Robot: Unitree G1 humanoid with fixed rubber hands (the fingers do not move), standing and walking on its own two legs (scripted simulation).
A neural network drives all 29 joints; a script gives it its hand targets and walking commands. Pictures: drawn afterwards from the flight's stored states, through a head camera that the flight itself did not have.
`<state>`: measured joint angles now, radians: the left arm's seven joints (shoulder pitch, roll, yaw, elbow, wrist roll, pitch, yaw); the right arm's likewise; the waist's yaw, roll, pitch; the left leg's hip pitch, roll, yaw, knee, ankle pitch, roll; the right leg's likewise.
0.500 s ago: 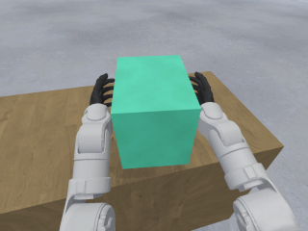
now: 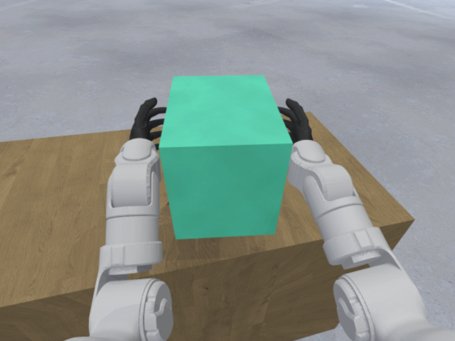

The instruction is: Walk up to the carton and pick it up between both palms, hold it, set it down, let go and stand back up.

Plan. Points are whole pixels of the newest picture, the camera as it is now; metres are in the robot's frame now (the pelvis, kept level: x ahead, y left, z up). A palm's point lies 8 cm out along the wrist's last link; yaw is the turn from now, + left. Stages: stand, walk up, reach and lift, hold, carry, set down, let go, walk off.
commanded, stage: hold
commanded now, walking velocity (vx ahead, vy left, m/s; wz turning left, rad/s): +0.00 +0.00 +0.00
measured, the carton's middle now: (222, 152) +0.39 +0.01 +0.18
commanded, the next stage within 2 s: none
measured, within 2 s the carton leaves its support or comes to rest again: neither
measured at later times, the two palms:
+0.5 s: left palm (143, 146) +0.37 +0.14 +0.21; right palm (297, 146) +0.37 -0.11 +0.20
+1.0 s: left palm (144, 143) +0.37 +0.14 +0.22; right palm (301, 144) +0.37 -0.12 +0.21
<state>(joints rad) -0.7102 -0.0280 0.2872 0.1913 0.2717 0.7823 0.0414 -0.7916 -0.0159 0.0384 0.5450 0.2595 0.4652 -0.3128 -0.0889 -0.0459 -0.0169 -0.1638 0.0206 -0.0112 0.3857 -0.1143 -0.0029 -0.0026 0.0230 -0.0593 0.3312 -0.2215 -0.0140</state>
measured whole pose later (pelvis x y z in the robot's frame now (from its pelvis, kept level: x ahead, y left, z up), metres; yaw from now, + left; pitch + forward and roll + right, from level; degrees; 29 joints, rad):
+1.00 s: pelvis +0.01 +0.00 +0.00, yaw +0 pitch -7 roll -2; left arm -0.67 -0.05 0.28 0.12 0.27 0.79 0.06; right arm -0.76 -0.03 0.07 0.50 0.29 0.46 -0.31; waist -0.10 -0.02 -0.02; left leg -0.16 0.02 -0.03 0.41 -0.14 -0.01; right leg 0.02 0.03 -0.06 0.32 -0.22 -0.02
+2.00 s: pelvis +0.01 +0.00 +0.00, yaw +0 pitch -6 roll -1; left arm -0.67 -0.06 0.28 0.14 0.27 0.77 0.07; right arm -0.75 -0.04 0.07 0.51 0.29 0.44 -0.31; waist -0.09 -0.03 -0.02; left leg -0.16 0.02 -0.03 0.41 -0.14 0.00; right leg 0.02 0.03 -0.04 0.32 -0.22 -0.02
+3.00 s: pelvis +0.00 +0.00 +0.00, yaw +0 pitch -6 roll -1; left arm -0.71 -0.05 0.29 0.22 0.27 0.76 0.06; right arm -0.79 -0.03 0.05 0.59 0.28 0.44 -0.31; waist -0.08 -0.03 -0.03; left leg -0.16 0.02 -0.04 0.40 -0.13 -0.01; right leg 0.00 0.04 -0.04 0.32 -0.21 -0.02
